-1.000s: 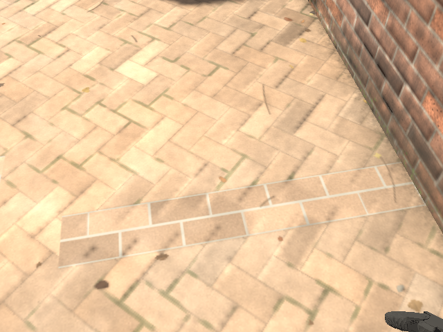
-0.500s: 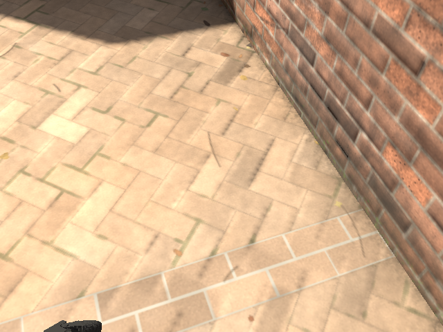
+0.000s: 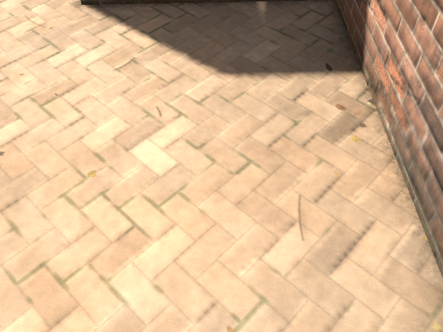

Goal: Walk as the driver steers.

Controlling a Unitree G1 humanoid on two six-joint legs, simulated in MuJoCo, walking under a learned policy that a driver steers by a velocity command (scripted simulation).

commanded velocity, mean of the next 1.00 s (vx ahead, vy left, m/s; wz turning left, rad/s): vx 0.16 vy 0.00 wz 0.16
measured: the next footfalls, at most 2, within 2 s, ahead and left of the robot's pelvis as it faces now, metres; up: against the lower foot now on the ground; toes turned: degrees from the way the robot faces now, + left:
left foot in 0.18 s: +0.26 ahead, +0.15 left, +0.00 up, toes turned +8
right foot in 0.60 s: +0.32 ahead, -0.09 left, +0.00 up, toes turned +9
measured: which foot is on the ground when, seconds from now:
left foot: up 0.00-0.16, down 0.18-1.00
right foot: down 0.00-0.18, up 0.20-0.58, down 0.60-1.00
